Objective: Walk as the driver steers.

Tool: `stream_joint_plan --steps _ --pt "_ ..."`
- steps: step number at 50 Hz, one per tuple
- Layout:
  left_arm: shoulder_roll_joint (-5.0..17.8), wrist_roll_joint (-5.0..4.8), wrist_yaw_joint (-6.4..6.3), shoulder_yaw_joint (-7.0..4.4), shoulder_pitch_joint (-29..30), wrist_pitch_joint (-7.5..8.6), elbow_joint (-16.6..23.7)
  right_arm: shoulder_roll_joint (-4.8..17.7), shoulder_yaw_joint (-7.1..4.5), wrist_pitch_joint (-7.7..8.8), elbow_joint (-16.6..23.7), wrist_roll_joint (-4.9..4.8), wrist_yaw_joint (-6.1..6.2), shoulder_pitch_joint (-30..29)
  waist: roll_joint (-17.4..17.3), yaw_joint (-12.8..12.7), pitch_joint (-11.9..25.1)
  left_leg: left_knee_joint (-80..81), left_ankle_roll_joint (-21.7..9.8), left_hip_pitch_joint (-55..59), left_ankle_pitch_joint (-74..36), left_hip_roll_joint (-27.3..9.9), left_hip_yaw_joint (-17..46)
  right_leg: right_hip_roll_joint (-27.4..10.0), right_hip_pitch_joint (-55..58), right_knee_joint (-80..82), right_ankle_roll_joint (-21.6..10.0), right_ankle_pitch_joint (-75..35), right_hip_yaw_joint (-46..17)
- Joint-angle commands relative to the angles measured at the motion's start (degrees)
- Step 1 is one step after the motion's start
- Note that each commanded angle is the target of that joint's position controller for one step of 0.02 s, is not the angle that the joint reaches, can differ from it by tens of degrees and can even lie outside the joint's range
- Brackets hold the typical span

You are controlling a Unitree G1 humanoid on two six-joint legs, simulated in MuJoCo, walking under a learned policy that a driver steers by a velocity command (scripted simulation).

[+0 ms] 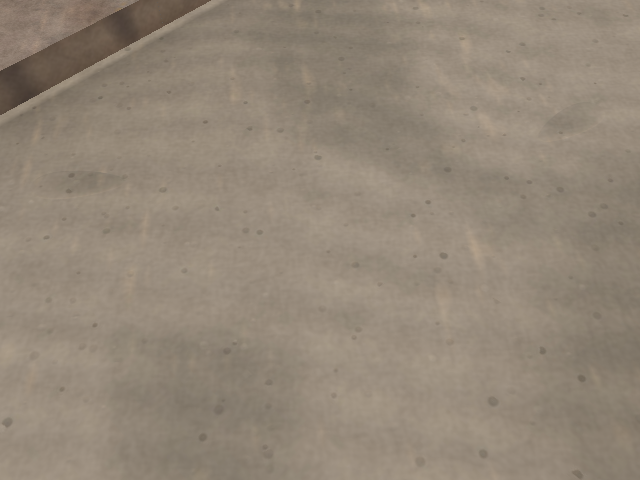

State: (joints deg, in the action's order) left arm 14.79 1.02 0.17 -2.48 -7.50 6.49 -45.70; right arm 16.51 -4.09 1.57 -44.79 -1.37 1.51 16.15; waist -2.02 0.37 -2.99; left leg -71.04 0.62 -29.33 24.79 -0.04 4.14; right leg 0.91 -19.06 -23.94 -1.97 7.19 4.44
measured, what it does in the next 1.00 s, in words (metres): walks ahead: left foot, then right foot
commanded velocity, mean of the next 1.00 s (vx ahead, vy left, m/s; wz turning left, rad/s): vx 0.31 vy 0.00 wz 0.21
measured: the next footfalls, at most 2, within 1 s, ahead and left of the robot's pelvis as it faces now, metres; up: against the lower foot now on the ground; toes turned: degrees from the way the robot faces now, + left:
left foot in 0.28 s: +0.19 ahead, +0.15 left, +0.00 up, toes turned +9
right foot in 0.76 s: +0.34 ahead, -0.08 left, +0.00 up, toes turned +8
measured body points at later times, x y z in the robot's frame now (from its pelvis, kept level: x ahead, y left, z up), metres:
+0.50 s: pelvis +0.14 +0.05 +0.01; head +0.16 +0.07 +0.46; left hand +0.22 +0.34 -0.12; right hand +0.30 -0.19 -0.09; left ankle +0.15 +0.14 -0.74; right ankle +0.17 -0.10 -0.67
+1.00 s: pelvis +0.33 +0.01 +0.01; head +0.35 -0.02 +0.46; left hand +0.30 +0.27 -0.11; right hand +0.53 -0.22 -0.10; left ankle +0.39 +0.20 -0.66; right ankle +0.30 -0.08 -0.74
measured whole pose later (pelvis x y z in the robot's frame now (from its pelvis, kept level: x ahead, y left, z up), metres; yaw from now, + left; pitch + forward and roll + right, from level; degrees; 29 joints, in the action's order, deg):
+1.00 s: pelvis +0.33 +0.01 +0.01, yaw +9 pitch +3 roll +1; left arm 13.4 0.0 1.2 -1.8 -21.5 5.4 -52.1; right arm 16.0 -3.8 4.1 -39.8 -0.2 0.2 12.1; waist -2.7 -3.3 1.9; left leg -55.2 -1.1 -39.0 6.2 -5.2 1.8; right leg 2.0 -7.5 -16.9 -3.7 12.7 1.9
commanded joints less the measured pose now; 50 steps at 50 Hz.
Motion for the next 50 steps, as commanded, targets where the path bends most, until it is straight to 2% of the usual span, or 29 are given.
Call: stream_joint_plan --steps 1,3,5,7,10,12,13,14,15,16,17,18,19,20,21,23,25,27,33,35,37,38,39,40,41,43,44,47,50 --pt "6.7 0.10 -0.08 -1.63 0.5 0.58 1.6 0.3 -0.29 -1.04 4.9 -0.07 0.08 4.2 7.5 1.5 4.6 5.7 1.0 -3.6 -3.4 -4.7 -0.1 -16.3 5.5 10.5 -12.1 -31.2 -8.8" --pt "9.0 -0.24 -0.65 -2.46 0.9 0.12 1.3 0.5 -0.17 -1.27 7.0 0.31 -0.19 2.2 6.9 1.5 6.4 11.9 1.0 -3.8 -8.6 -5.3 -0.6 -17.6 7.4 10.9 -12.9 -33.2 -6.4" --pt "9.7 -0.89 -1.19 -2.70 2.3 -0.83 1.7 1.2 -0.18 -1.27 8.2 0.39 -0.99 0.4 6.7 1.2 8.2 18.2 0.6 -1.3 -15.5 -5.4 -1.8 -17.1 8.3 10.8 -12.1 -30.9 -2.7" --pt "10.1 -1.30 -1.34 -2.69 2.3 -1.66 1.5 1.6 -0.23 -1.35 9.5 0.51 -1.79 -2.6 6.9 0.2 8.2 24.0 0.0 1.9 -19.3 -4.6 -3.2 -16.2 8.0 9.9 -10.8 -27.2 0.0" --pt "11.5 -2.21 -0.93 -2.96 -0.1 -2.63 0.2 2.7 -0.56 -1.64 12.2 0.85 -2.61 -6.7 7.1 -1.1 7.4 30.6 -1.4 3.4 -16.7 -3.1 -4.0 -17.1 10.6 6.8 -9.7 -22.4 -0.5" --pt "12.3 -3.01 -0.84 -3.11 -0.1 -3.28 -0.3 3.3 -0.93 -1.56 13.0 1.02 -2.89 -6.8 7.2 -0.4 7.0 37.2 -2.9 5.6 -15.5 -1.7 -5.0 -17.6 12.3 2.6 -8.2 -19.5 -1.2" --pt "11.8 -3.42 -0.87 -2.92 -0.2 -3.52 -0.6 3.5 -1.20 -1.33 12.7 1.18 -2.86 -5.6 6.6 0.5 7.4 42.9 -4.0 9.6 -19.2 -0.3 -6.0 -16.3 11.7 -1.0 -6.5 -16.7 -0.5" --pt "9.7 -2.82 -0.68 -2.31 -3.5 -3.60 -1.6 5.7 -2.11 -1.26 11.8 1.34 -2.34 -3.2 3.8 0.5 9.1 46.2 -5.5 16.5 -24.4 0.1 -5.2 -13.6 9.2 -6.4 -4.2 -11.0 1.1" --pt "6.1 -0.54 -0.22 -0.97 -5.4 -3.45 -1.1 10.6 -3.43 -1.44 12.2 1.59 -1.23 0.5 -5.9 0.7 13.7 45.7 -9.1 27.6 -37.0 -10.5 7.5 -9.5 0.7 -19.2 -0.5 4.9 5.0" --pt "3.7 -0.05 0.45 0.43 -6.3 -3.01 1.1 13.8 -3.51 -1.50 13.0 1.78 -0.88 2.5 -15.7 0.6 16.1 49.0 -19.9 37.1 -27.8 -22.1 25.6 -2.4 -17.2 -34.0 2.3 32.2 3.5" --pt "7.9 -1.54 1.05 -0.97 -3.1 -2.84 0.5 10.0 -2.74 -0.73 11.1 1.18 -1.34 6.7 -8.6 4.4 16.7 53.3 -21.0 35.2 -12.8 -21.6 29.4 -3.4 -22.0 -41.6 2.2 31.4 -4.1" --pt "9.1 -3.04 1.55 -1.58 -1.1 -2.82 1.1 8.9 -2.19 0.13 10.4 1.07 -1.65 6.2 -6.8 3.9 12.7 55.0 -18.5 32.4 -2.4 -19.3 25.8 -5.1 -24.4 -43.0 1.0 26.7 -5.3" --pt "8.7 -3.00 1.40 -1.75 -0.3 -2.92 0.8 8.0 -1.89 0.70 10.7 0.96 -1.72 2.6 -4.7 2.5 10.0 56.2 -15.9 27.9 3.2 -16.9 22.6 -6.4 -24.0 -41.7 0.4 21.9 -5.7" --pt "9.2 -2.16 1.11 -2.06 0.3 -2.98 0.6 7.2 -1.48 1.08 11.2 0.97 -1.68 -0.5 -5.1 1.5 7.6 58.2 -14.6 23.5 3.4 -15.6 20.5 -7.2 -22.7 -39.3 0.4 18.0 -6.1" --pt "8.6 -1.80 1.04 -2.13 -0.7 -2.97 0.0 6.6 -1.17 1.42 11.4 1.30 -1.52 -2.4 -5.8 0.1 6.6 60.0 -14.1 20.1 1.0 -14.1 18.0 -7.5 -19.6 -37.7 0.4 14.2 -6.1" --pt "7.1 -1.52 0.90 -1.92 -2.0 -2.66 -1.0 6.2 -1.21 2.26 11.2 1.58 -1.26 -3.1 -5.1 -0.8 6.7 61.5 -13.9 18.1 -4.6 -12.2 13.6 -6.7 -16.4 -34.0 0.8 9.1 -5.1" --pt "5.7 -1.38 0.72 -1.43 -0.2 -2.43 -0.7 6.4 -1.44 2.86 10.3 1.34 -1.14 -2.2 -3.7 -0.3 5.9 62.1 -13.8 18.2 -7.3 -11.6 10.8 -6.3 -15.5 -26.9 1.2 5.8 -5.0" --pt "4.5 -1.28 0.74 -0.83 1.9 -2.21 -0.1 7.2 -1.83 3.13 9.2 1.07 -1.13 -0.8 -3.8 0.7 5.5 62.3 -13.8 18.5 -8.1 -11.9 9.4 -5.8 -14.0 -20.1 1.5 3.4 -4.9" --pt "5.6 -1.97 1.52 -0.59 4.2 -1.49 0.9 8.6 -2.45 2.84 6.1 0.26 -1.61 2.1 -4.7 2.1 3.8 60.4 -13.4 17.9 -2.9 -13.8 9.7 -4.3 -9.3 -11.1 0.4 4.5 -3.9" --pt "5.6 -1.96 1.82 -0.65 1.9 -0.95 0.2 8.1 -2.24 2.48 5.6 -0.03 -1.65 1.3 -3.9 0.3 3.9 57.4 -12.2 15.8 -1.6 -13.1 8.9 -3.6 -3.7 -7.5 -1.0 3.5 -2.7" --pt "6.5 -1.88 1.54 -1.41 -6.3 -0.81 -2.9 5.2 -1.21 2.12 5.3 0.47 -1.59 0.9 -2.6 -3.2 5.6 49.9 -9.8 10.9 -1.6 -9.8 6.6 -2.7 7.4 -5.1 -1.9 5.1 -2.3" --pt "9.8 -1.62 1.00 -2.35 -12.6 -0.59 -4.3 1.7 -0.02 2.20 6.0 1.03 -1.55 -0.3 4.2 -5.4 6.7 36.0 -6.6 4.3 -3.2 -4.9 1.3 -10.2 14.7 0.1 -4.4 9.8 -12.8" --pt "17.4 -1.41 0.82 -4.17 -16.4 -0.91 -4.3 -0.7 0.74 3.42 9.0 1.23 -1.41 0.7 20.0 -5.2 8.1 16.8 -2.6 -13.4 3.2 2.1 -6.1 -21.8 26.4 8.0 -12.2 18.9 -34.4" --pt "14.9 -1.12 1.23 -3.60 -17.7 -0.55 -4.1 3.8 -0.23 4.27 9.3 0.21 -1.14 -0.9 16.9 -6.8 7.9 5.9 -2.7 -21.7 7.2 0.8 -0.2 -24.5 26.8 12.0 -16.4 30.3 -45.3" --pt "11.2 -1.26 1.42 -2.54 -14.9 -0.12 -3.2 6.5 -0.92 4.52 9.3 -0.58 -1.20 -2.3 12.1 -5.6 4.5 2.2 -4.0 -25.0 1.7 -2.2 1.7 -22.8 24.8 11.9 -14.4 31.5 -41.1" --pt "7.9 -1.13 1.67 -1.46 -9.7 -0.09 -1.6 5.4 -0.81 4.19 8.4 0.73 -1.11 -3.0 8.2 -3.2 2.5 4.8 -4.1 -22.8 -7.9 -5.3 0.9 -18.1 19.2 12.6 -11.3 21.0 -30.6" --pt "6.9 -0.93 1.64 -1.09 -8.4 -0.12 -1.3 4.9 -0.91 3.96 8.4 1.19 -1.12 -3.0 8.0 -2.1 2.0 7.3 -3.7 -19.8 -11.0 -6.4 0.9 -16.3 16.2 13.5 -10.2 14.8 -26.6" --pt "7.3 -0.94 1.19 -1.16 -10.2 -0.05 -2.2 3.1 -0.61 3.36 8.5 1.22 -1.20 -3.7 7.4 -1.7 2.6 12.2 -1.9 -17.0 -17.9 -6.3 -1.3 -13.4 15.0 14.9 -9.7 -2.6 -18.0" --pt "7.7 -1.29 0.33 -1.15 -13.0 -0.52 -3.4 1.0 0.08 3.33 9.8 1.13 -1.34 -8.0 6.2 -2.7 2.7 21.2 -0.8 -15.9 -23.6 -5.7 -2.6 -12.0 16.2 14.5 -8.7 -15.5 -12.2"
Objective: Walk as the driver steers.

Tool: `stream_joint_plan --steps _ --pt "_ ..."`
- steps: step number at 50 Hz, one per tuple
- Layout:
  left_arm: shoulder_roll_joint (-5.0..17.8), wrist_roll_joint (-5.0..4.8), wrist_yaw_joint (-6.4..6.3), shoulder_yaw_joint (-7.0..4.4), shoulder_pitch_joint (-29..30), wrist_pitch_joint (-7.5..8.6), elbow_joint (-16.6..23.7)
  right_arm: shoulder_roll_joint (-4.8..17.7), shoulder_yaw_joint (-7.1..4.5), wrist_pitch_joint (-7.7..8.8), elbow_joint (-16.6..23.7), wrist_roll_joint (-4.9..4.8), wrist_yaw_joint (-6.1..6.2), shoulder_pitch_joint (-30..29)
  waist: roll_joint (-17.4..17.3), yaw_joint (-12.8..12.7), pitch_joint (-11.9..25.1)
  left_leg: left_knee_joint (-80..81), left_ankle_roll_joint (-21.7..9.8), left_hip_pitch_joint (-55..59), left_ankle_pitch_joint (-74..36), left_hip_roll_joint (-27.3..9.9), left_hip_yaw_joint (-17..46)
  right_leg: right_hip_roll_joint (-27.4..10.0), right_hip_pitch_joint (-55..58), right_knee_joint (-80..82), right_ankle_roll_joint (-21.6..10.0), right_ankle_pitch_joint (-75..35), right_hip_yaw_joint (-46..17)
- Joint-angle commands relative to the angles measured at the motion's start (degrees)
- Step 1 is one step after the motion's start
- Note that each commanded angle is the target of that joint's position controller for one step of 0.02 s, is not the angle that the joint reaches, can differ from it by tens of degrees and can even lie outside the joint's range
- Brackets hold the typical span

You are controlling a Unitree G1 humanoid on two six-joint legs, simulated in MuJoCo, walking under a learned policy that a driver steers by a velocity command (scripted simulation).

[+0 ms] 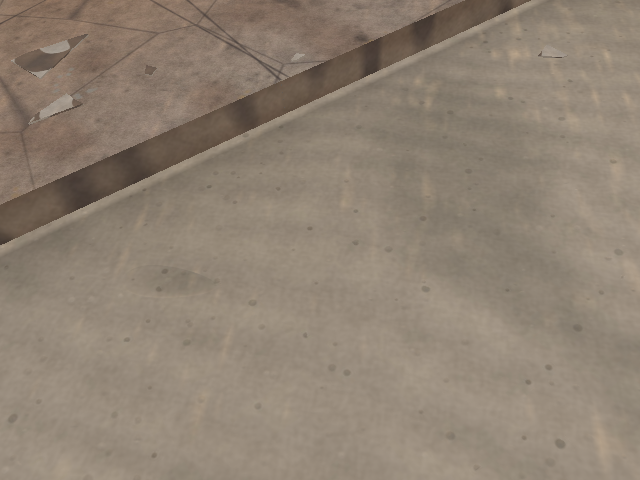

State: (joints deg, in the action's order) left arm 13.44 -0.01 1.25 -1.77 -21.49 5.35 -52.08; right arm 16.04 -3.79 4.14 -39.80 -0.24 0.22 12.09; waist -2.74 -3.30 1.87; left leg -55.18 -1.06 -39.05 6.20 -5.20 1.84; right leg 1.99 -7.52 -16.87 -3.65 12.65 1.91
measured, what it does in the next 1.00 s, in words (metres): walks ahead, turning right: left foot, then right foot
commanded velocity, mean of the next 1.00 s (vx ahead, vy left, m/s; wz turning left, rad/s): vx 0.25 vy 0.00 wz -0.33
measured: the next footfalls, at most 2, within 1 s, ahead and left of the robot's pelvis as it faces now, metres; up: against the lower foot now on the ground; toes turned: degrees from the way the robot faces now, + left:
left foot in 0.28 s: +0.34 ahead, +0.14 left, +0.00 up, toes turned +1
right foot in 0.76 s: +0.40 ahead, -0.11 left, +0.00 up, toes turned -18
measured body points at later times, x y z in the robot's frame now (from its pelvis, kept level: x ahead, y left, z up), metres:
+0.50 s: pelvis +0.25 +0.05 -0.01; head +0.29 +0.06 +0.44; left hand +0.37 +0.33 -0.14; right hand +0.36 -0.22 -0.11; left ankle +0.30 +0.14 -0.75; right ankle +0.26 -0.10 -0.67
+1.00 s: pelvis +0.34 +0.00 -0.01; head +0.37 -0.04 +0.44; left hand +0.58 +0.22 -0.09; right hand +0.40 -0.32 -0.13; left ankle +0.40 +0.16 -0.68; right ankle +0.36 -0.09 -0.75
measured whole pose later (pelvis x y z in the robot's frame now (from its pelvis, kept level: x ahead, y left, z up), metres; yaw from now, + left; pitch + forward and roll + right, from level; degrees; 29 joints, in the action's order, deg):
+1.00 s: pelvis +0.34 +0.00 -0.01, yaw -22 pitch +4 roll +2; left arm 16.5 -0.5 -1.0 -4.6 -11.3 -0.9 -36.1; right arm 17.4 -4.6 -0.2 -44.5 -0.1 1.6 3.8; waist -1.5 -0.8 -2.3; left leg -57.1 2.9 -31.0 21.4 -0.9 2.9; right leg 2.9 -21.5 -26.2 -3.9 8.1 -3.5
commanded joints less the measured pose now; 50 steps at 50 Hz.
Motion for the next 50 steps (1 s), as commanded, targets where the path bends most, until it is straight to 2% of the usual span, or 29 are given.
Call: stream_joint_plan --steps 1,6,9,11,12,13,14,15,16,17,18,19,21,22,24,26,29,34,37,38,39,40,41,42,43,44,46,47,50 --pt "9.1 -0.38 -0.94 -1.80 0.2 0.45 2.7 0.8 0.05 0.83 5.3 -0.15 -0.27 -5.7 7.2 0.4 -2.3 8.7 0.9 -4.9 -7.3 -0.2 -0.9 -12.5 4.6 7.5 -6.5 -21.9 -8.3" --pt "10.0 -0.82 -1.32 -1.76 -4.4 -0.47 1.1 0.0 0.68 1.41 7.7 -0.93 -2.12 -14.8 7.0 -2.7 -5.7 20.8 0.2 -2.6 -11.7 1.7 -2.6 -13.7 7.7 7.3 -6.4 -18.5 -7.2" --pt "10.6 -0.95 -1.53 -2.04 -5.8 -1.36 0.2 0.4 0.75 1.97 9.2 -1.22 -3.30 -18.2 7.3 -2.6 -7.4 24.1 -1.5 -2.5 -7.7 2.5 -2.8 -16.3 12.0 5.1 -6.5 -21.6 -7.8" --pt "11.7 -1.02 -1.79 -2.48 -4.7 -1.74 0.2 2.0 0.22 2.20 9.0 -1.04 -3.63 -16.3 8.4 -0.2 -5.7 25.9 -3.3 2.9 -3.6 4.2 -3.7 -16.8 13.8 1.1 -5.6 -32.9 -7.2" --pt "12.4 -1.08 -1.88 -2.73 -4.5 -1.90 0.3 3.4 -0.47 2.24 8.3 -0.73 -3.38 -13.0 9.4 1.9 -3.0 26.2 -4.4 9.6 -1.9 6.1 -4.7 -16.3 13.6 -3.3 -5.2 -43.0 -7.3" --pt "12.3 -0.98 -1.90 -2.63 -3.2 -2.17 0.6 5.7 -1.71 2.22 6.1 -0.66 -2.83 -4.6 9.1 6.9 2.1 28.1 -6.2 21.7 -3.8 7.4 -5.6 -14.2 11.1 -12.3 -4.0 -49.8 -5.9" --pt "11.0 -0.31 -1.88 -2.03 -1.6 -1.99 2.0 8.8 -2.73 2.20 3.6 0.40 -1.98 6.2 7.8 11.6 9.7 25.2 -9.3 41.0 -10.8 0.9 0.5 -11.5 -0.3 -26.3 -1.9 -41.2 -5.4" --pt "3.6 0.21 -1.54 0.12 -8.2 -1.05 3.4 14.4 -3.81 1.92 2.7 2.42 -1.45 11.6 -6.9 9.4 20.2 25.0 -18.0 66.0 -16.8 -17.2 24.9 -1.3 -24.6 -51.4 2.8 -5.4 -2.4" --pt "6.7 -0.63 -1.15 -0.53 -10.0 -0.03 1.1 9.5 -2.57 1.44 2.6 1.97 -1.35 12.6 -8.7 10.2 27.6 30.3 -20.0 65.7 -21.6 -21.6 36.0 1.2 -28.2 -60.1 3.2 22.0 -12.0" --pt "11.5 -2.47 -1.24 -2.34 -4.5 -0.09 3.0 7.2 -1.52 1.10 2.9 1.49 -1.15 7.8 -5.8 9.3 17.4 31.0 -17.0 56.3 -27.1 -19.2 24.5 -2.0 -30.8 -62.1 3.7 19.8 -11.8" --pt "10.7 -2.48 -1.64 -2.30 -0.4 -0.52 4.3 4.9 -0.80 1.14 2.8 0.87 -1.14 3.6 -3.1 7.2 10.3 31.9 -14.8 47.6 -32.6 -16.1 15.5 -4.6 -31.1 -59.4 4.2 16.9 -9.0" --pt "9.4 -1.71 -2.05 -2.44 0.8 -1.32 4.3 3.3 -0.36 1.33 2.1 0.68 -1.41 0.3 -0.4 5.0 5.8 34.1 -13.2 39.6 -32.8 -13.2 10.1 -6.2 -29.4 -55.6 4.7 14.5 -8.0" --pt "6.8 -1.40 -2.54 -2.76 -2.1 -3.87 3.8 2.6 -0.36 1.97 1.5 1.34 -1.70 -4.4 -2.6 1.0 2.6 39.1 -11.7 27.2 -30.5 -10.2 2.8 -7.4 -21.0 -52.3 5.6 10.0 -6.4" --pt "5.5 -1.35 -2.72 -2.74 -3.1 -4.84 3.9 3.0 -0.50 2.29 1.3 1.78 -1.68 -5.9 -3.1 0.0 2.0 40.5 -12.4 24.3 -31.8 -10.1 0.5 -7.0 -19.7 -51.8 6.2 8.4 -5.7" --pt "5.2 -0.95 -3.11 -3.06 -1.4 -5.81 6.0 4.3 -0.88 2.46 0.4 2.09 -1.10 -7.6 -3.6 -0.8 0.4 42.3 -12.9 22.3 -32.0 -10.3 -3.3 -7.3 -21.4 -47.9 6.9 4.5 -5.6" --pt "5.3 -0.54 -2.84 -3.13 1.5 -5.89 8.0 5.2 -1.16 1.91 -0.7 1.76 -0.01 -7.3 -3.1 -0.2 0.8 42.5 -12.3 24.1 -29.3 -9.8 -6.5 -8.0 -22.2 -41.5 6.8 -1.8 -5.1" --pt "4.8 -0.38 -1.53 -2.88 6.8 -5.75 10.7 6.5 -1.45 0.39 -1.7 1.17 1.32 -6.9 -2.1 1.9 1.1 42.1 -11.8 26.6 -24.6 -9.7 -9.6 -8.1 -20.7 -32.6 6.2 -8.1 -3.1" --pt "6.8 -0.35 0.28 -3.82 12.3 -6.73 15.6 9.3 -2.45 -2.21 -3.3 -0.39 1.48 -5.2 -2.1 3.8 0.3 36.9 -10.7 33.3 -19.3 -13.5 -8.4 -6.9 -21.4 -24.9 4.0 -0.7 -0.8" --pt "7.2 -0.50 0.63 -4.50 10.7 -6.93 16.9 9.4 -2.69 -3.14 -3.6 -1.73 1.65 -5.9 -2.0 2.0 0.8 28.3 -7.0 34.8 -19.5 -12.9 -9.5 -4.2 -16.2 -14.9 1.1 -2.2 1.8" --pt "9.7 -0.14 0.00 -5.58 7.4 -6.70 16.3 8.2 -2.52 -3.22 -4.7 -1.42 1.55 -2.8 1.7 1.1 3.0 20.2 -3.7 32.8 -18.4 -9.3 -11.8 -2.9 -8.7 -9.4 -1.0 -12.6 0.4" --pt "17.4 0.31 -1.40 -7.73 3.2 -6.51 16.5 6.2 -1.90 -2.87 -3.4 0.71 1.35 -1.8 14.5 1.0 6.7 3.5 1.2 20.6 -3.3 -3.2 -15.1 -13.1 3.9 -9.3 -6.0 -40.6 -14.4" --pt "20.1 1.43 -1.59 -7.75 3.1 -6.12 17.9 4.1 -0.82 -2.70 -0.7 2.13 1.09 -3.5 22.1 1.7 11.2 -12.1 4.8 3.6 33.7 6.3 -9.5 -24.2 12.5 -7.6 -18.9 -46.6 -33.5" --pt "15.8 1.24 -0.85 -6.49 2.8 -5.27 18.2 6.3 -1.49 -2.82 -1.3 1.09 0.60 -6.8 11.9 -1.1 14.5 -18.1 4.0 1.9 33.6 5.2 0.7 -23.1 11.8 -6.0 -18.6 -41.4 -31.5" --pt "14.6 0.78 -0.78 -6.04 5.6 -4.62 18.5 6.4 -1.60 -3.08 -0.8 -0.40 0.57 -8.2 9.2 0.2 11.0 -18.4 2.9 0.1 28.8 4.2 1.6 -20.6 8.6 -5.5 -15.8 -35.6 -26.2" --pt "13.2 -0.27 -1.05 -5.74 8.6 -4.59 18.7 6.1 -1.67 -3.41 -1.7 -0.20 1.11 -7.7 5.5 1.8 8.1 -15.5 2.8 -0.2 24.4 3.0 1.9 -17.6 5.1 -4.9 -12.5 -28.4 -22.6" --pt "12.0 -0.88 -1.49 -5.29 11.3 -4.97 19.2 7.0 -2.04 -3.79 -1.7 0.49 1.70 -7.8 5.9 3.0 6.1 -12.3 3.1 0.8 20.9 2.3 2.1 -15.9 1.5 -3.8 -10.8 -23.7 -21.0" --pt "11.7 -0.03 -2.08 -5.04 13.3 -5.48 20.3 6.4 -2.14 -4.20 -2.0 0.55 1.85 -6.3 8.8 4.7 6.1 -10.2 3.8 5.7 16.9 3.8 1.4 -13.2 -3.5 -2.8 -10.2 -22.4 -19.1" --pt "11.6 -0.07 -2.36 -5.10 12.5 -5.51 20.3 5.9 -2.02 -4.11 -2.2 0.35 1.77 -5.3 9.0 4.8 7.2 -7.0 4.0 6.6 15.4 4.1 1.2 -12.2 -3.4 -1.9 -10.1 -16.3 -18.8" --pt "12.0 -0.87 -3.16 -5.27 10.8 -5.31 20.4 4.9 -1.46 -3.48 -1.6 -0.03 1.13 -7.6 11.0 3.0 6.1 4.2 4.4 7.2 12.7 4.4 1.2 -11.6 -3.6 2.1 -10.0 9.9 -22.3"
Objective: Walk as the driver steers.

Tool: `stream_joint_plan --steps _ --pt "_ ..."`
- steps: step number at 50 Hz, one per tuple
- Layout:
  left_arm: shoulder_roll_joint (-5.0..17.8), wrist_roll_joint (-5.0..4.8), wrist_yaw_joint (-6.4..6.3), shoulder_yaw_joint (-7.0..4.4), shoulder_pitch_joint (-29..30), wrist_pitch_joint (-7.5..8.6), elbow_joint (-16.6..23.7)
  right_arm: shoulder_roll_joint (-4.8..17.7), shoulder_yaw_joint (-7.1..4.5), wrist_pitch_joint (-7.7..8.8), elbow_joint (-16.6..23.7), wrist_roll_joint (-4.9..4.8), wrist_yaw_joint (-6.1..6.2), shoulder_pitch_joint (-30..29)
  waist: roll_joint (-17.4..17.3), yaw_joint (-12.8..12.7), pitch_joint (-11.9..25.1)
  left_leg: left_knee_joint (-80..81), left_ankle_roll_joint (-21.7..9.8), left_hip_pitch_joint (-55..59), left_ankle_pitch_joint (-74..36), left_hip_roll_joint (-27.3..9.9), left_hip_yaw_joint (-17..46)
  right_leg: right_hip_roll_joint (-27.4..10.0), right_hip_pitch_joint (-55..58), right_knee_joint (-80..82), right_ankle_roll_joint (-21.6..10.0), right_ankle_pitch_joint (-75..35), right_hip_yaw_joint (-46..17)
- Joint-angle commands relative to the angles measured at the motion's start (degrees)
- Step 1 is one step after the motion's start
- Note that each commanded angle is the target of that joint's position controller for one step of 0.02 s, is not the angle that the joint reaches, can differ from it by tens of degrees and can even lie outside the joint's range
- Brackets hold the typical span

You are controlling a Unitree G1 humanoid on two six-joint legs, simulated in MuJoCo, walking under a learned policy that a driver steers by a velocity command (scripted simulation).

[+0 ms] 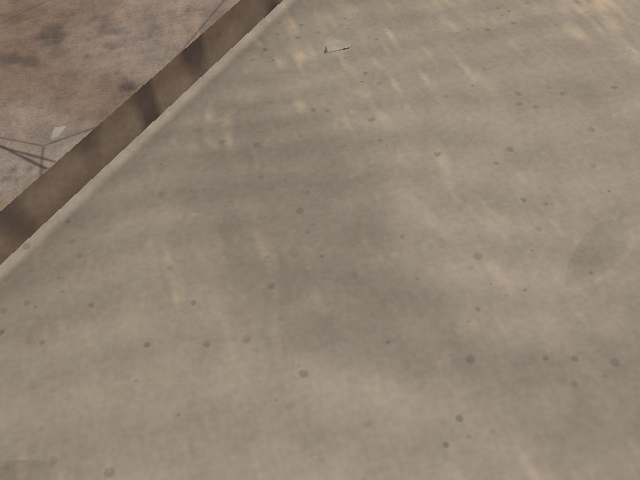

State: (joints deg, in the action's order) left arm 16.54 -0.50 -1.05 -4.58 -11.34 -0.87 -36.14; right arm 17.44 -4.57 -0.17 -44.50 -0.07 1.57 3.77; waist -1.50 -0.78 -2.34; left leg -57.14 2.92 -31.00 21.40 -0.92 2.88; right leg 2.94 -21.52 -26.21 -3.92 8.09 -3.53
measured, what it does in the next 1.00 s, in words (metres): walks ahead: left foot, then right foot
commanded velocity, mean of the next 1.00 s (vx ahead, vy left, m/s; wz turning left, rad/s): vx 0.35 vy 0.00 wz -0.01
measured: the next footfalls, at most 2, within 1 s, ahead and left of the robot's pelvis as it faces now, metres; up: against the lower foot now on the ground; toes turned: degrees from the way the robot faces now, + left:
left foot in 0.22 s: +0.09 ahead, +0.15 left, +0.00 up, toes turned -5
right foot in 0.66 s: +0.38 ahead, -0.14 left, +0.00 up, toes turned -7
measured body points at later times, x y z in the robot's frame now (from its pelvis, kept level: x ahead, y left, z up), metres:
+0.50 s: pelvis +0.14 +0.03 +0.01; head +0.17 +0.05 +0.45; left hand +0.37 +0.25 -0.09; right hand +0.08 -0.23 -0.11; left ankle +0.05 +0.15 -0.74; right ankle +0.26 -0.15 -0.68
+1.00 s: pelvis +0.37 -0.04 +0.00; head +0.41 -0.03 +0.45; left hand +0.46 +0.24 -0.11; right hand +0.53 -0.30 -0.10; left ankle +0.51 +0.10 -0.69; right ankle +0.34 -0.14 -0.74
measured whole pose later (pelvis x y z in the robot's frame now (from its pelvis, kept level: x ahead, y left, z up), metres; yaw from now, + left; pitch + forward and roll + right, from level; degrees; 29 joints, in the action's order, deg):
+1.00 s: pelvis +0.37 -0.04 +0.00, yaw +3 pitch +1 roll -2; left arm 14.9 0.5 -0.9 -3.9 -12.4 3.8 -44.6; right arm 16.7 -3.8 0.9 -42.6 -0.4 -0.8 8.9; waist -2.3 -1.7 -3.7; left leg -45.0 1.8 -36.9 3.4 -4.7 0.8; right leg 1.3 -5.7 -17.2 -2.1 12.4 10.8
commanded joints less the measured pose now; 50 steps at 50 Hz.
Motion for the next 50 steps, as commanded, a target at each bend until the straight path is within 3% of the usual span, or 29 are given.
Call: stream_joint_plan --steps 1,6,8,10,11,12,13,14,15,17,19,24,27,29,31,32,33,34,35,36,37,38,39,41,43,47,50 --pt "9.0 -0.14 -0.99 -2.41 0.6 1.04 4.5 3.4 -0.57 1.18 3.1 -0.29 -0.58 0.4 11.0 0.1 9.7 9.0 0.3 0.3 -2.6 0.2 -0.1 -12.7 9.7 12.0 -9.6 17.3 -17.5" --pt "8.8 0.32 -0.27 -1.84 -2.7 1.62 2.9 3.5 -0.29 3.80 2.7 -0.49 -2.27 0.6 11.1 -1.5 7.0 18.9 -1.8 7.5 -1.2 0.6 -2.5 -13.5 6.5 11.4 -9.0 22.7 -19.5" --pt "8.5 0.02 0.08 -1.45 -1.9 1.54 2.7 3.0 -0.19 4.81 1.7 -0.78 -2.74 3.0 10.1 0.3 5.3 25.3 -3.9 13.2 -4.1 1.1 -4.0 -12.7 2.8 10.1 -8.1 26.1 -19.7" --pt "6.1 0.07 0.24 -0.52 -0.4 1.49 3.0 3.0 -0.35 5.56 -0.5 -0.39 -2.73 8.8 8.0 3.5 4.7 31.6 -5.9 22.5 -5.7 0.1 -3.1 -9.1 -2.8 5.8 -5.5 27.3 -18.1" --pt "2.7 0.11 0.26 0.49 2.0 1.77 4.1 5.5 -0.86 5.88 -2.0 0.22 -2.33 15.0 2.0 5.6 4.5 36.7 -8.3 28.4 1.1 -7.9 6.6 -5.1 -9.7 -5.8 -2.4 25.4 -13.2" --pt "0.3 -0.35 0.37 1.12 1.8 2.73 6.0 11.2 -1.89 5.82 -2.8 0.76 -2.23 18.6 -9.9 4.5 3.1 44.6 -14.3 33.3 14.5 -17.8 25.3 2.4 -21.8 -21.0 1.1 22.5 -2.1" --pt "4.8 -1.53 0.21 0.00 4.5 3.87 7.3 12.1 -2.55 6.06 -2.8 1.54 -2.45 18.3 -11.7 5.5 -2.5 48.6 -19.8 29.9 23.3 -23.5 37.0 0.0 -30.4 -29.6 1.3 23.9 -4.3" --pt "7.2 -1.80 0.46 -0.75 3.5 4.52 6.3 8.9 -1.65 6.31 -1.8 0.62 -2.10 15.7 -8.2 4.0 -4.5 48.0 -18.8 30.3 22.3 -21.7 33.4 -2.5 -33.1 -33.5 1.2 18.6 -6.1" --pt "6.9 -1.09 0.81 -0.82 2.4 4.76 5.0 6.8 -1.00 6.27 -1.4 0.04 -1.85 14.3 -7.2 3.1 -3.7 47.5 -16.6 31.5 17.4 -18.6 27.8 -3.6 -33.3 -34.4 1.6 14.2 -4.8" --pt "5.5 0.10 1.20 -0.67 3.6 5.19 4.7 5.6 -0.36 6.02 -1.3 -0.20 -1.63 13.9 -5.9 3.2 -2.6 48.5 -14.2 31.4 5.9 -15.0 19.3 -6.0 -31.2 -32.1 2.7 6.4 -2.4" --pt "2.9 0.17 1.57 -0.04 5.3 5.34 4.9 4.8 0.04 5.89 -2.0 -0.09 -1.52 15.8 -5.4 4.0 -1.4 49.1 -13.7 29.9 -5.2 -12.4 12.7 -6.3 -27.5 -29.8 3.9 0.6 0.9" --pt "-0.3 -0.59 2.72 1.26 12.5 5.68 6.9 6.3 0.23 5.01 -3.6 -0.61 -1.32 19.7 -5.5 7.0 -1.9 48.5 -12.7 27.5 -18.0 -9.9 3.7 -5.2 -18.1 -13.1 4.8 -7.4 4.8" --pt "0.4 -1.14 3.70 1.17 15.4 5.93 7.7 7.6 0.08 4.51 -4.6 -1.11 -1.48 22.1 -5.7 7.8 -3.2 47.7 -12.9 28.7 -19.5 -11.9 4.0 -4.3 -14.8 -7.6 4.0 -6.7 5.7" --pt "1.4 -1.31 4.17 0.89 15.7 6.16 8.2 8.3 -0.16 4.07 -5.1 -1.52 -1.45 22.4 -6.2 6.7 -3.7 46.0 -12.5 31.3 -24.0 -13.8 4.6 -4.0 -13.2 -4.9 2.2 -4.2 5.5" --pt "3.9 -0.97 3.99 -0.22 10.8 6.24 7.1 9.7 -0.65 3.66 -5.3 -1.69 -1.20 21.4 -7.0 2.6 -0.2 39.5 -11.2 33.1 -42.1 -13.8 2.9 -1.9 -4.2 -2.6 -0.3 -2.2 6.7" --pt "5.9 -0.72 3.46 -1.43 3.1 6.14 4.9 9.3 -0.50 3.49 -5.3 -1.75 -1.12 21.1 -5.8 -1.7 4.9 30.5 -10.0 30.9 -51.2 -11.7 0.9 -0.6 7.7 -0.8 -2.2 -3.7 7.4" --pt "8.5 -0.31 2.60 -2.57 -7.4 5.89 2.7 8.0 0.11 3.73 -4.2 -1.01 -1.10 19.9 -4.2 -6.9 12.2 17.4 -8.2 20.5 -44.9 -9.5 -0.1 -5.9 25.5 -3.3 -4.7 -4.8 2.3" --pt "14.7 1.35 1.94 -3.77 -14.9 5.51 1.4 1.2 2.16 4.67 -1.7 -0.12 -1.32 23.8 10.4 -6.6 23.0 -6.4 -4.2 -1.8 -15.9 -1.0 -3.1 -23.1 48.6 -2.4 -11.8 2.8 -21.8" --pt "11.1 1.23 2.01 -2.73 -15.7 5.33 0.9 2.7 2.04 5.88 -2.8 -1.25 -1.59 24.4 16.0 -6.8 29.0 -16.4 -4.1 -7.3 10.3 2.0 5.2 -28.2 47.3 6.8 -14.7 9.3 -38.2" --pt "8.0 1.10 1.98 -1.42 -11.0 5.32 0.8 7.4 0.37 6.06 -1.5 -2.90 -1.70 19.6 12.2 -5.9 17.3 -19.7 -4.0 -11.7 7.7 -0.8 5.5 -26.3 38.3 7.8 -12.0 4.5 -28.7" --pt "6.0 0.93 1.93 -0.69 -6.9 5.35 0.8 7.1 0.40 5.85 -0.9 -2.83 -1.55 16.3 9.3 -4.0 10.9 -18.3 -3.8 -10.5 4.1 -3.2 3.3 -23.7 29.6 8.0 -10.3 -6.4 -18.6" --pt "4.3 1.08 2.27 -0.15 -3.3 5.62 0.4 5.9 0.33 5.29 -1.1 -1.90 -1.20 15.4 6.1 -1.6 7.2 -15.0 -3.3 -7.9 1.8 -4.5 2.7 -20.8 22.0 9.0 -9.0 -15.8 -11.8" --pt "2.8 1.21 2.52 0.16 -0.4 6.20 0.2 5.1 -0.07 4.16 -1.8 -1.38 -0.80 16.6 6.9 0.7 5.4 -12.2 -2.8 -4.1 0.0 -5.8 2.8 -18.4 16.6 10.3 -7.9 -22.0 -6.0" --pt "2.8 1.57 2.55 -0.07 2.7 7.19 -0.7 2.2 0.19 2.21 -2.6 -1.35 -0.53 19.5 7.4 3.3 4.5 -10.7 -1.5 1.0 -2.6 -5.1 1.6 -17.6 10.0 12.7 -8.1 -29.9 -0.2" --pt "4.1 1.83 1.94 -0.49 4.7 7.55 -1.6 1.8 0.01 1.22 -0.7 -0.98 -0.28 17.5 7.5 4.3 2.7 -6.7 -0.5 -0.7 -6.3 -4.8 1.4 -17.7 7.8 14.2 -8.5 -33.4 4.0" --pt "5.8 1.30 -0.03 -0.98 4.6 6.19 -3.2 0.7 0.58 1.45 2.9 -0.21 -1.90 10.7 6.3 2.3 3.1 9.2 -0.7 1.6 -19.8 -4.7 -1.4 -15.9 9.5 13.7 -7.4 -30.3 11.1" --pt "7.6 0.39 -0.69 -1.57 3.2 4.79 -4.4 1.7 0.25 1.25 5.9 -0.29 -3.44 6.7 5.4 0.8 3.8 15.8 -1.8 1.7 -20.8 -4.3 -2.2 -18.0 14.4 11.5 -7.0 -28.6 11.3"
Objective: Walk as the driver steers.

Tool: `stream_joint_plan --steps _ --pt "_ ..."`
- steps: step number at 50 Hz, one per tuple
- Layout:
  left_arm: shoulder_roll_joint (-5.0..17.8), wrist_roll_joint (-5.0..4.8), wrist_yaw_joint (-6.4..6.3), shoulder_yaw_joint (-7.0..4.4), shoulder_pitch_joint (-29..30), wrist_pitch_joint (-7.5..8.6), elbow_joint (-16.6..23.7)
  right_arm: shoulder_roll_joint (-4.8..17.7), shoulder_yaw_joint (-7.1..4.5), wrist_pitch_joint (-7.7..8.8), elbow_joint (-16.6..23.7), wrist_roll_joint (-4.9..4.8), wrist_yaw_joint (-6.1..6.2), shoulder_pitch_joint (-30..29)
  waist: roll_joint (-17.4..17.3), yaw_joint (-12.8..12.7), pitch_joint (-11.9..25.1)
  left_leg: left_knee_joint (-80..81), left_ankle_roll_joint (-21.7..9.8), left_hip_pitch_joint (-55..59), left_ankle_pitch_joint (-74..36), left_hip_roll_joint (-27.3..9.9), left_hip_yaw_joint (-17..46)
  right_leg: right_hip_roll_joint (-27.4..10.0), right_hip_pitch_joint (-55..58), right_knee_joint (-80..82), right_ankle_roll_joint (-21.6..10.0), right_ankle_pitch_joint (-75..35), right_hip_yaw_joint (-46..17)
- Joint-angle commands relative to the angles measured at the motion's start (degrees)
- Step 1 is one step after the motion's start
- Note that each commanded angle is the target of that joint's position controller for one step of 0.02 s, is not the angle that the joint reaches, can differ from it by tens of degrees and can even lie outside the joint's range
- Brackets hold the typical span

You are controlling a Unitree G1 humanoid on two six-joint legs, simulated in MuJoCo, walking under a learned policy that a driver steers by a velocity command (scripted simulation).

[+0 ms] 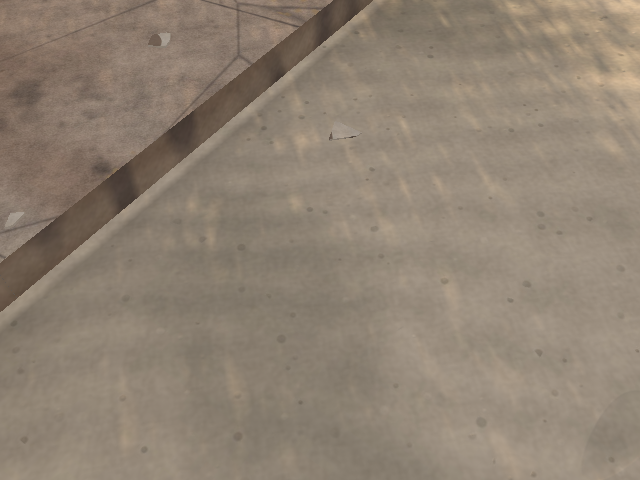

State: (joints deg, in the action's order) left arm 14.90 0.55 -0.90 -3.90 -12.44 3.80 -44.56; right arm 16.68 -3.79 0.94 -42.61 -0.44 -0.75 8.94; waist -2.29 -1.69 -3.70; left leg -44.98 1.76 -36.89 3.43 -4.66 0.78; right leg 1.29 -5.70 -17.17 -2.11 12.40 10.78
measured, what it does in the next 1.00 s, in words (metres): walks ahead: left foot, then right foot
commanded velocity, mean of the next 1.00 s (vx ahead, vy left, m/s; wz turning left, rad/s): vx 0.03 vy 0.00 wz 0.18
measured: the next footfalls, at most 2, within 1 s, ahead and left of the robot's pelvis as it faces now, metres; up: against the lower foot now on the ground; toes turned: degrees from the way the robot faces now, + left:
left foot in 0.12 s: +0.19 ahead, +0.12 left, +0.00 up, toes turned +7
right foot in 0.50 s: +0.16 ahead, -0.12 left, +0.00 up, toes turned +9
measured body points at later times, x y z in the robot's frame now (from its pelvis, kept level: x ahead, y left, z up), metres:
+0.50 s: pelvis +0.10 +0.01 -0.01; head +0.12 +0.02 +0.44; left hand +0.17 +0.30 -0.13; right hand +0.31 -0.21 -0.11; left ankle +0.15 +0.12 -0.74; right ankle +0.13 -0.13 -0.74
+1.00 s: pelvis +0.14 -0.01 -0.01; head +0.15 -0.01 +0.44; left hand +0.19 +0.25 -0.14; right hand +0.30 -0.24 -0.13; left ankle +0.15 +0.12 -0.74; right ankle +0.12 -0.13 -0.74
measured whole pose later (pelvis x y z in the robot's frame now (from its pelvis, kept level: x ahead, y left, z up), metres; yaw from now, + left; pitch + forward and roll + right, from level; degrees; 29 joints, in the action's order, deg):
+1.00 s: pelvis +0.14 -0.01 -0.01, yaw +10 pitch -1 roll +0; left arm 12.6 0.3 -0.9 -1.1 -10.7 1.2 -53.1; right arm 12.7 -3.2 -0.8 -48.8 0.4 1.8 9.8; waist -0.1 -0.1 -1.9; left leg -30.5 0.4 -15.6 13.7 1.0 3.1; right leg 0.0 -9.5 -30.2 -0.3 19.6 0.6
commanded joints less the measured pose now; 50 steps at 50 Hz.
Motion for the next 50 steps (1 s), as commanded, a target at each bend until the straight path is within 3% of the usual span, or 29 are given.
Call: stream_joint_plan --steps 1,4,5,6,7,8,9,10,11,12,15,18,21,24,25,26,27,28,29,31,34,39,50 --pt "9.8 -1.06 -0.88 -2.48 4.2 -0.35 3.8 3.2 -0.84 -0.05 5.0 0.11 -1.48 0.8 6.2 1.6 5.1 4.9 -1.3 7.4 -0.9 -0.4 -0.3 -17.2 0.0 1.0 -8.5 -32.3 -3.2" --pt "10.7 -2.43 -1.11 -3.03 4.7 -1.76 3.5 5.0 -1.91 -0.55 7.0 0.23 -2.14 1.1 6.5 2.6 5.2 8.6 -3.9 9.2 6.1 1.6 -2.7 -18.3 2.3 -6.9 -6.6 -33.4 -3.2" --pt "10.4 -2.79 -1.27 -3.00 5.1 -2.14 3.6 5.7 -2.53 -0.42 6.7 0.26 -2.01 4.0 5.6 4.3 6.5 13.1 -5.4 14.2 3.8 3.8 -4.2 -16.5 1.6 -13.3 -4.9 -35.3 -1.7" --pt "9.1 -2.26 -1.15 -2.67 2.1 -2.24 2.9 9.0 -3.93 -0.14 5.8 0.53 -1.23 8.7 1.0 5.7 9.6 18.0 -7.7 23.1 -9.1 5.3 -2.8 -12.1 -1.0 -23.9 -1.6 -31.8 0.1" --pt "6.4 0.50 -0.77 -1.53 0.0 -1.89 4.4 15.8 -5.47 -0.18 6.9 1.03 0.36 11.1 -12.4 4.8 14.1 16.6 -13.9 36.6 -40.1 -7.5 14.7 -6.1 -15.5 -42.4 3.1 -4.6 1.3" --pt "5.1 0.99 -0.08 -0.48 -1.8 -1.80 5.5 16.0 -4.56 -0.01 9.2 2.03 0.49 8.8 -16.4 2.6 23.2 20.0 -26.5 45.5 -39.4 -18.9 34.8 2.5 -28.0 -57.8 5.5 29.3 -8.2" --pt "8.7 -0.79 0.49 -1.37 0.9 -2.16 4.2 11.3 -3.24 0.08 10.1 1.48 -0.09 7.3 -5.8 5.4 24.4 22.0 -24.7 42.6 -30.5 -16.8 29.7 -0.9 -29.1 -60.6 4.7 26.5 -15.4" --pt "8.5 -1.85 0.47 -1.31 3.4 -2.72 4.7 8.9 -2.41 0.29 10.0 0.99 -0.12 4.4 -3.0 4.2 19.1 22.0 -21.3 37.8 -23.0 -14.3 23.3 -2.9 -31.0 -59.2 3.9 22.7 -14.7" --pt "7.5 -1.30 -0.12 -1.22 4.1 -3.39 4.0 7.3 -1.93 0.12 9.7 0.26 -0.05 2.2 1.1 3.1 14.7 23.2 -18.0 32.4 -15.7 -11.2 19.3 -4.5 -30.8 -54.5 4.0 19.5 -14.4" --pt "8.0 -0.64 -0.82 -1.50 4.5 -4.15 3.9 6.5 -1.54 -0.18 9.6 0.11 0.31 0.1 -0.3 2.0 12.6 24.6 -16.3 27.4 -10.5 -9.2 16.8 -5.4 -28.3 -50.6 4.4 16.4 -14.2" --pt "6.4 -0.73 -1.18 -1.15 1.2 -5.14 2.4 6.8 -1.51 -0.43 9.8 1.54 0.95 -2.2 -4.3 0.1 11.7 26.7 -15.9 20.3 -8.4 -6.0 12.4 -4.0 -20.7 -44.0 5.8 12.1 -12.4" --pt "4.8 -0.53 -1.51 -0.32 2.3 -5.03 2.1 6.4 -1.44 -0.45 9.0 1.51 1.59 -2.1 -4.6 1.4 12.3 26.6 -15.7 20.8 -3.3 -5.9 11.9 -4.5 -17.6 -34.3 6.1 10.3 -12.7" --pt "5.5 -0.77 -1.24 -0.34 3.2 -4.90 1.8 6.0 -1.06 -0.87 7.9 1.74 1.65 -1.8 -5.8 2.6 11.1 27.1 -15.2 20.0 6.7 -6.2 13.6 -4.2 -14.4 -27.5 5.7 8.7 -12.2" --pt "4.2 -0.29 -0.40 -0.05 0.4 -4.32 0.1 4.0 -0.05 -1.19 6.7 1.06 1.41 -2.7 -4.8 0.5 9.0 25.4 -12.0 17.0 15.1 -4.3 13.2 -2.7 -6.6 -12.9 3.7 0.8 -9.9" --pt "4.4 0.58 -0.08 0.12 -0.1 -4.07 -0.2 2.4 0.49 -0.99 5.6 1.09 1.31 -0.5 -3.2 0.5 8.5 24.4 -9.1 15.4 17.9 -2.4 12.2 -3.7 -3.4 -8.7 2.5 -2.8 -11.3" --pt "7.3 1.42 -0.08 -0.15 -0.3 -3.80 0.3 1.3 0.86 -0.71 5.1 1.72 1.21 0.8 2.0 1.9 7.4 19.5 -5.9 13.6 20.0 0.8 9.2 -9.9 -2.6 -5.8 0.3 -6.0 -18.2" --pt "9.4 0.91 -0.14 -0.54 3.0 -3.70 -0.2 0.3 0.79 -0.34 5.4 1.89 0.85 3.3 11.5 6.5 6.1 18.2 -3.4 16.7 17.1 5.6 3.3 -12.5 -9.6 -5.0 -2.9 0.6 -20.8" --pt "6.0 0.88 0.18 0.14 4.8 -3.28 0.4 1.8 0.58 -0.30 5.2 2.35 1.00 0.0 12.1 4.5 5.0 16.9 -2.2 23.1 12.3 5.3 2.6 -11.2 -16.2 -2.2 -3.0 11.0 -21.0" --pt "4.8 1.19 0.25 0.58 5.2 -2.75 0.2 3.0 0.05 -0.45 5.4 1.98 1.16 -2.2 11.2 3.8 3.9 16.4 -2.6 25.1 10.0 5.0 3.1 -9.5 -18.0 -1.5 -1.2 14.3 -19.6" --pt "5.4 0.78 0.20 0.66 4.5 -1.75 -0.3 2.9 -0.10 -1.10 4.7 1.79 1.66 -2.0 10.0 3.3 3.1 16.5 -3.7 25.7 7.8 4.2 4.3 -7.7 -17.3 -2.6 0.9 11.3 -17.3" --pt "5.3 0.05 -0.46 0.82 1.2 -1.36 -1.8 1.9 -0.07 -0.85 3.5 1.49 1.65 -1.3 5.6 2.1 3.6 17.4 -4.3 24.4 4.7 3.8 5.0 -6.4 -13.3 -5.6 1.1 5.5 -15.5" --pt "4.6 -0.05 -0.72 1.12 0.1 -1.77 -3.0 1.1 -0.27 -0.57 1.4 1.14 1.77 -0.7 2.4 1.2 5.2 16.9 -3.7 25.3 -1.2 3.5 5.1 -5.5 -10.2 -7.6 0.6 -0.3 -14.4" --pt "4.0 -0.33 -0.14 1.46 0.8 -2.16 -7.2 2.1 -0.79 -1.24 -4.2 0.71 2.90 0.3 2.1 1.4 4.9 17.0 -3.4 28.5 -6.2 2.8 5.4 -4.2 -8.2 -6.9 0.6 -5.4 -13.1"
Keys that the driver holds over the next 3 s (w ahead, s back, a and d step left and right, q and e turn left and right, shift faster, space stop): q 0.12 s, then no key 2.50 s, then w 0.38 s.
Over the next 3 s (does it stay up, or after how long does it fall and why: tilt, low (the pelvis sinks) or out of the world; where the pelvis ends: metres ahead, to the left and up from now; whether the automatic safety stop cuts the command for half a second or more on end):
stays up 0.22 0.04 -0.01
